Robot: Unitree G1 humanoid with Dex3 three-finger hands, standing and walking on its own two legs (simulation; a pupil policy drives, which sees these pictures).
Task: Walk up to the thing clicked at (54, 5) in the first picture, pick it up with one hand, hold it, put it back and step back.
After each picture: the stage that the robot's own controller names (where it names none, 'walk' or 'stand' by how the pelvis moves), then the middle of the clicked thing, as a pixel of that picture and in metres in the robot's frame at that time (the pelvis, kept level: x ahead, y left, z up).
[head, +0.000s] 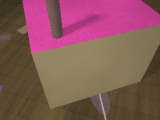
stand; (54, 17) +0.80 +0.16 +0.02
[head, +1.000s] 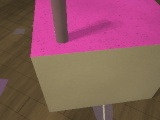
rise first; (60, 20) +0.72 +0.14 +0.04
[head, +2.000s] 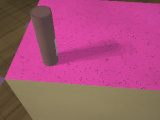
stand; (46, 39) +0.51 +0.17 +0.06
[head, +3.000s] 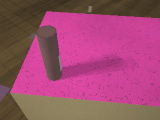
stand; (51, 56) +0.49 +0.15 +0.02
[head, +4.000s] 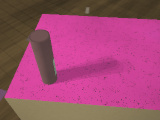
stand; (45, 60) +0.47 +0.17 +0.02
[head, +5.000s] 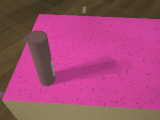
stand; (43, 61) +0.46 +0.17 +0.02
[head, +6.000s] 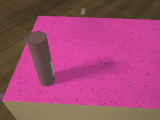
stand; (42, 62) +0.46 +0.18 +0.02
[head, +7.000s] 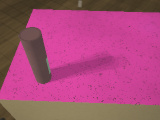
rise first; (38, 59) +0.46 +0.19 +0.02
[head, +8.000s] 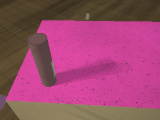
go down; (44, 62) +0.47 +0.20 +0.03
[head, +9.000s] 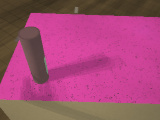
go down; (36, 58) +0.47 +0.18 +0.04
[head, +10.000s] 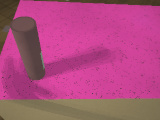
go down; (31, 53) +0.45 +0.18 +0.06
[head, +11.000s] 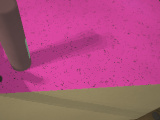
close in; (13, 40) +0.46 +0.19 +0.09
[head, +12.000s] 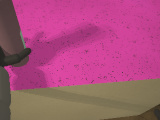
close; (8, 33) +0.48 +0.19 +0.10
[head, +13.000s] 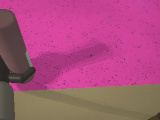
lift; (14, 53) +0.41 +0.19 +0.09
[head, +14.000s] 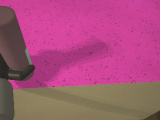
lift; (14, 50) +0.42 +0.19 +0.10
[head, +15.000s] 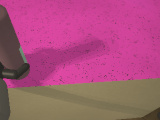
lift; (8, 49) +0.43 +0.20 +0.10
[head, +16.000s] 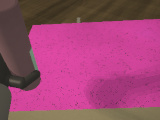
lift; (17, 51) +0.32 +0.17 +0.25
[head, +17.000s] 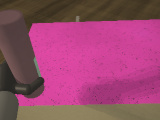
hold; (22, 60) +0.32 +0.17 +0.20
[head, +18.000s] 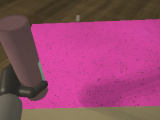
crouch; (26, 64) +0.33 +0.16 +0.19
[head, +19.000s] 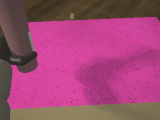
crouch; (18, 34) +0.42 +0.19 +0.21
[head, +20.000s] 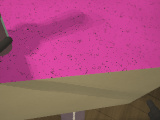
lower; out of the picture +0.50 +0.21 +0.11
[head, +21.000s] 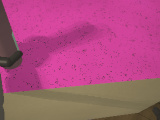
lower; (0, 35) +0.47 +0.21 +0.10
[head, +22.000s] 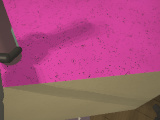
lower; out of the picture +0.48 +0.20 +0.11
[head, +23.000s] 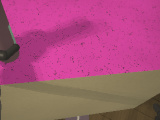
lower; out of the picture +0.48 +0.21 +0.11
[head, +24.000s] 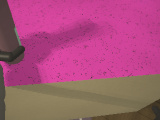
loosen; (2, 29) +0.48 +0.20 +0.11
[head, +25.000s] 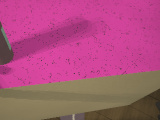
rise; out of the picture +0.46 +0.21 +0.11
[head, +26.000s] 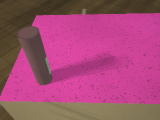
sink last; (37, 59) +0.46 +0.20 +0.07
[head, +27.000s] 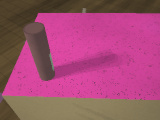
stand; (41, 54) +0.47 +0.19 +0.06
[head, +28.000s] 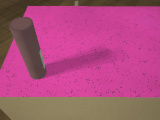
stand; (31, 52) +0.46 +0.20 +0.08
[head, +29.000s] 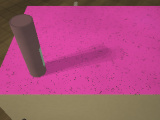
stand; (31, 49) +0.47 +0.21 +0.08
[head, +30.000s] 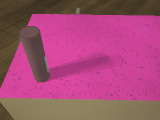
stand; (36, 57) +0.48 +0.20 +0.04
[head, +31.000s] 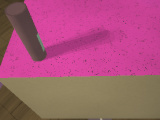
walk; (29, 36) +0.53 +0.23 +0.05
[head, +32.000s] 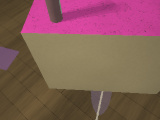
walk; out of the picture +0.77 +0.16 +0.05
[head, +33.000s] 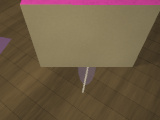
stand; out of the picture +1.08 +0.25 +0.05
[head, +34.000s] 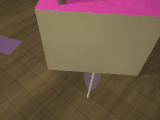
stand; out of the picture +1.11 +0.17 +0.03
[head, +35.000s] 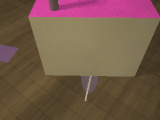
stand; out of the picture +1.10 +0.20 +0.02
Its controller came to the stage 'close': yes
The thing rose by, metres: 0.20
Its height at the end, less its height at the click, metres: +0.00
